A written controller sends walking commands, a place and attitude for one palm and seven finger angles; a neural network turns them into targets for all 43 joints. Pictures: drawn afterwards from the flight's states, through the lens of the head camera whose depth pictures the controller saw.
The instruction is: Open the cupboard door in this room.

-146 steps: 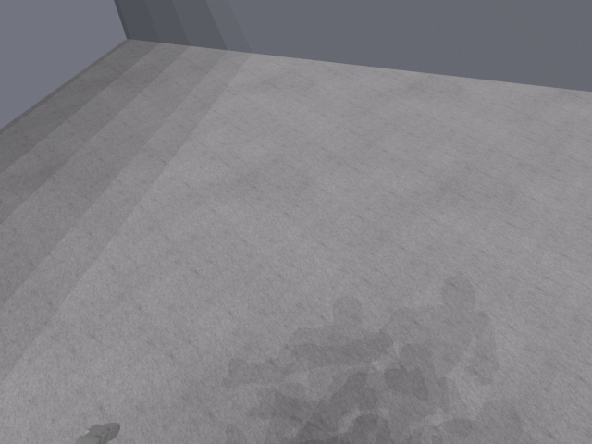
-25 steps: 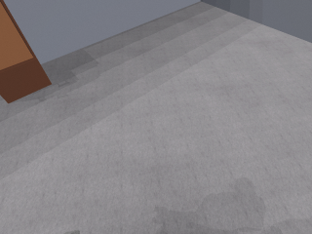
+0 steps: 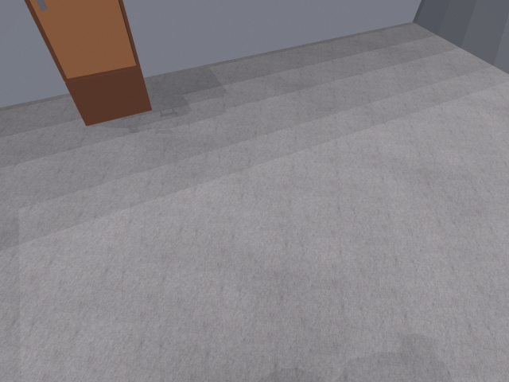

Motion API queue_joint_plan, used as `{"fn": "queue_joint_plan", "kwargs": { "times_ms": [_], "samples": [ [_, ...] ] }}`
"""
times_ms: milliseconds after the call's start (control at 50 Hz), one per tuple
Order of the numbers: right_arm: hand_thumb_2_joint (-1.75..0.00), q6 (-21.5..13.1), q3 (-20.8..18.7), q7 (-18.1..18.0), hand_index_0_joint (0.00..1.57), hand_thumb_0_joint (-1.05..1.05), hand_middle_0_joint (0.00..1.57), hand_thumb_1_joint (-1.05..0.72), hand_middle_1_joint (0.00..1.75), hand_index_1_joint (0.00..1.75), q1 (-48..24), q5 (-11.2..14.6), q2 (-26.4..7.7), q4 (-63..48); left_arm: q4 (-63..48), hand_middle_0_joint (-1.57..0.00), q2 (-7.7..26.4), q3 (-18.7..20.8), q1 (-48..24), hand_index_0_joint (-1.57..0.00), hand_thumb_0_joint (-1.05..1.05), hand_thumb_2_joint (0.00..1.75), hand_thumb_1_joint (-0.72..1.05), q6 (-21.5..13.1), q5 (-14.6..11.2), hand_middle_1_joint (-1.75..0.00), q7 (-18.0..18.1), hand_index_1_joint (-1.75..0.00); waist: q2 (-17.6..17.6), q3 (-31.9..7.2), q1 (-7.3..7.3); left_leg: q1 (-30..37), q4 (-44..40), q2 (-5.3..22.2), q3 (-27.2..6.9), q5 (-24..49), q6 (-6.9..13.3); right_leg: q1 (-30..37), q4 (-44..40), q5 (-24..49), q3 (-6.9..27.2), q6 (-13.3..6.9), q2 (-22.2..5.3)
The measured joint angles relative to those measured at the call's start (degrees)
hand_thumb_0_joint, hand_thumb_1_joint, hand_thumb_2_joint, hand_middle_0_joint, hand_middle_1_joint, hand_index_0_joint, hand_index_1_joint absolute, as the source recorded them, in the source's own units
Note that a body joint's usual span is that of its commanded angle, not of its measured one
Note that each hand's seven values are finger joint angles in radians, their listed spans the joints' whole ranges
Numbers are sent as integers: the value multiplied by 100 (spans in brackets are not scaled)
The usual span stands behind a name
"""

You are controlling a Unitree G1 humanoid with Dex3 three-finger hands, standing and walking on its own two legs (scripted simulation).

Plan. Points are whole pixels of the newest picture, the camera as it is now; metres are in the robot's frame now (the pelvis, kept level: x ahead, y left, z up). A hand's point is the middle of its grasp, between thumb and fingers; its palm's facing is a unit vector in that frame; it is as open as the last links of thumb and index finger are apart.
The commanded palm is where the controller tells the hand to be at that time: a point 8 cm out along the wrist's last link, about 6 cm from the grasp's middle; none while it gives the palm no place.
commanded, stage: stand and wait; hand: left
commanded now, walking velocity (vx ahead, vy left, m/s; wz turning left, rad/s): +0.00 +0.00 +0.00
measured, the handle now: out of the picture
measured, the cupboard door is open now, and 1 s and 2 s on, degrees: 0 0 0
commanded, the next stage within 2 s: turn or walk to find it in 0.40 s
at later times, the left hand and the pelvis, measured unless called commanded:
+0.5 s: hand out of the picture -0.02 +0.17 -0.17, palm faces +0.05 -0.98 -0.18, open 7.3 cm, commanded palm none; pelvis -0.02 +0.01 +0.01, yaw +0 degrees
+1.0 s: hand out of the picture +0.03 +0.21 -0.15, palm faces +0.19 -0.95 -0.24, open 7.4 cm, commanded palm none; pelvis -0.04 +0.00 +0.01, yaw +10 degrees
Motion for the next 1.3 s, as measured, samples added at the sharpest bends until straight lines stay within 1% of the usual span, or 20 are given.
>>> {"fn": "queue_joint_plan", "kwargs": {
  "times_ms": [40, 80, 140, 220, 260, 320, 380, 480, 640, 720, 760, 820, 860, 920, 1000, 1040, 1080, 1140, 1220, 1300],
  "samples": [
    [-90, -115, 46, -21, 20, 1, 20, -91, 29, 30, -77, -22, 101, -6, 139, -20, 90, 27, 51, -20, 0, 90, 91, 85, -42, -30, 10, -30, -111, -16, 48, 119, -232, -49, 56, 110, 213, -147, 353, -297, 80, 112, -48],
    [-90, -178, 124, -62, 20, 1, 20, -91, 29, 30, -146, -45, 241, 10, 286, -20, 158, 28, 66, -20, 0, 90, 91, 189, -51, -30, 36, -30, -243, -12, 113, 192, -243, -121, 142, 39, 355, -325, 916, -870, 450, 200, 8],
    [-90, -223, 216, -129, 20, 0, 20, -91, 30, 30, -190, -46, 376, 51, 451, -20, 142, -1, 39, -19, 0, 90, 91, 248, -52, -30, 13, -30, -222, -55, 111, 336, -535, -174, 137, 193, 430, -501, 1549, -962, 800, 244, 105],
    [-90, -269, 213, -172, 20, 0, 20, -92, 30, 30, -217, -15, 452, 131, 520, -20, 7, -77, 15, -19, 0, 90, 91, 192, -55, -30, -14, -30, -127, -113, 83, 473, -885, -243, 142, 422, 472, -369, 1243, -801, 973, 299, 90],
    [-90, -286, 199, -171, 20, 0, 20, -92, 30, 30, -204, -19, 444, 170, 537, -20, -75, -113, -14, -19, 0, 90, 91, 161, -55, -30, -13, -30, -82, -140, 53, 478, -934, -273, 152, 469, 471, -186, 763, -623, 996, 312, 79],
    [-90, -293, 189, -160, 20, 0, 20, -92, 30, 30, -120, 9, 449, 266, 552, -20, -147, -161, -30, -19, 0, 90, 91, 57, -45, -30, -3, -30, -117, -197, 39, 393, -799, -354, 212, 422, 432, 205, -277, 174, 1047, 296, 49],
    [-90, -278, 99, -182, 20, -1, 21, -94, 30, 30, -18, 49, 304, 384, 661, -20, -334, -230, -64, -19, 0, 90, 91, -19, -39, -30, 5, -30, 125, -232, -41, 442, -805, -241, 157, 435, 386, 310, -413, 269, 988, 230, 168],
    [-90, -238, 138, -140, 20, -1, 20, -93, 30, 30, 305, 8, 232, 564, 700, -20, -381, -261, -72, -20, 1, 90, 92, -26, -40, -30, 13, -30, 116, -314, -144, 458, -989, -171, 126, 573, 325, 322, -572, 328, 951, 163, 247],
    [-90, -2, 91, -65, 20, 0, 20, -92, 30, 30, 891, -47, 249, 621, 388, -20, -247, -55, -228, -20, 1, 90, 92, 75, -60, -30, 7, -30, 118, -171, -224, -165, -316, -136, -209, 389, 299, 22, -270, 207, 597, 110, 246],
    [-90, 46, 18, -32, 20, 1, 20, -91, 30, 30, 1041, -67, 286, 512, 226, -20, -132, 55, -299, -20, 0, 90, 91, 146, -39, -30, 12, -30, 12, -104, -277, -417, 69, -187, -226, 240, 354, -149, 111, 1, 466, 175, 102],
    [-90, 2, 7, -28, 20, 1, 20, -91, 30, 30, 1064, -94, 320, 402, 173, -20, -61, 99, -372, -20, 0, 90, 91, 205, -54, -30, 8, -30, -56, -115, -315, -518, 107, -276, -246, 229, 423, -365, 517, -372, 526, 204, 47],
    [-90, -113, 11, -82, 20, 1, 20, -91, 30, 30, 997, -95, 372, 257, 104, -20, 15, 138, -579, -20, 1, 90, 91, 239, -48, -30, 4, -30, -16, -75, -401, -542, -123, -343, -356, 422, 474, -841, 1809, -928, 849, 203, 225],
    [-90, -151, 29, -108, 20, 1, 20, -91, 30, 30, 922, -97, 380, 205, 34, -20, 36, 141, -713, -19, 1, 90, 91, 201, -58, -30, 0, -30, 43, -73, -415, -486, -378, -367, -444, 599, 476, -976, 2207, -973, 957, 226, 319],
    [-90, -173, 46, -133, 20, 1, 20, -91, 30, 30, 773, -102, 349, 151, -79, -20, 25, 107, -872, -19, 0, 90, 91, 151, -79, -30, -1, -30, 137, -112, -411, -386, -712, -384, -555, 822, 449, -890, 2001, -1009, 1030, 255, 396],
    [-90, -186, 37, -131, 20, 1, 20, -91, 30, 30, 565, -103, 269, 103, -169, -20, -51, 27, -987, -19, 0, 90, 91, 85, -101, -30, 9, -30, 223, -202, -390, -320, -907, -421, -669, 975, 356, -398, 830, -705, 1110, 243, 448],
    [-90, -191, 25, -110, 20, 1, 20, -91, 30, 30, 503, -67, 243, 88, -198, -20, -68, -30, -938, -19, 0, 90, 91, -2, -94, -30, 17, -30, 171, -280, -331, -371, -777, -496, -665, 926, 282, 38, -187, -98, 1147, 224, 394],
    [-90, -143, -9, -77, 20, 1, 20, -91, 30, 30, 400, -31, 160, 74, -147, -20, -162, -72, -875, -19, 0, 90, 91, -39, -58, -30, 27, -30, 299, -282, -306, -471, -413, -440, -704, 546, 212, 113, -250, 22, 1083, 80, 462],
    [-90, 9, -75, -21, 20, 1, 20, -91, 30, 30, 324, -55, 81, 14, -159, -20, -242, -109, -663, -20, 0, 90, 91, -21, -28, -30, -7, -30, 282, -333, -280, -835, 868, -424, -575, -369, 143, 210, -290, -28, 958, -57, 399],
    [-90, 58, -158, 23, 20, 1, 20, -91, 30, 30, 211, -42, -62, -36, -153, -20, -274, -89, -465, -20, 0, 90, 91, -28, -15, -30, -1, -30, 254, -196, -267, -1197, 2320, -262, -435, -425, 6, 365, -458, 38, 723, -62, 311],
    [-90, 118, -172, 26, 20, 1, 20, -91, 30, 30, 121, -29, -152, -42, -158, -20, -179, -42, -318, -20, 0, 90, 92, -42, 22, -30, -2, -30, 141, -27, -188, -1058, 2163, -110, -270, -625, -89, 368, -401, -15, 490, -12, 154]
  ]
}}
